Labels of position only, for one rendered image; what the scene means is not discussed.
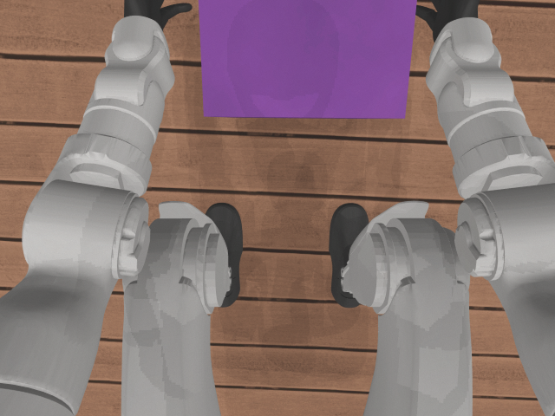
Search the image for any carton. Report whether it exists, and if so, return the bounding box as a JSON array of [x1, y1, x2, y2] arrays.
[[199, 0, 417, 119]]

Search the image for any robot left forearm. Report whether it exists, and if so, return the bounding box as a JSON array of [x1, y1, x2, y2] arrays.
[[22, 16, 175, 262]]

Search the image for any robot left thigh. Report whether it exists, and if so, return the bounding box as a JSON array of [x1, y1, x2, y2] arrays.
[[121, 218, 226, 416]]

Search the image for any right robot hand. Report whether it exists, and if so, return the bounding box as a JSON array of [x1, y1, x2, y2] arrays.
[[415, 0, 480, 42]]

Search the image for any robot thigh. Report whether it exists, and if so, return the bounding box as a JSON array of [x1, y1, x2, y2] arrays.
[[121, 218, 226, 416], [358, 218, 473, 416]]

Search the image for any left robot hand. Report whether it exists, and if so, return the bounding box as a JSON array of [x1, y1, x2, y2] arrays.
[[124, 0, 193, 31]]

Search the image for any robot right forearm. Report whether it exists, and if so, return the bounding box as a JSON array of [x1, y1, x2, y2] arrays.
[[426, 17, 555, 199]]

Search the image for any left robot upper arm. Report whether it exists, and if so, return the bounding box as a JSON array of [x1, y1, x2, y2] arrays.
[[0, 179, 150, 416]]

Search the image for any right robot upper arm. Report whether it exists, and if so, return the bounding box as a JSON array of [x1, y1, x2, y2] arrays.
[[454, 183, 555, 416]]

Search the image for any robot right thigh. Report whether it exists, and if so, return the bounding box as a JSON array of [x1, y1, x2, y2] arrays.
[[358, 218, 473, 416]]

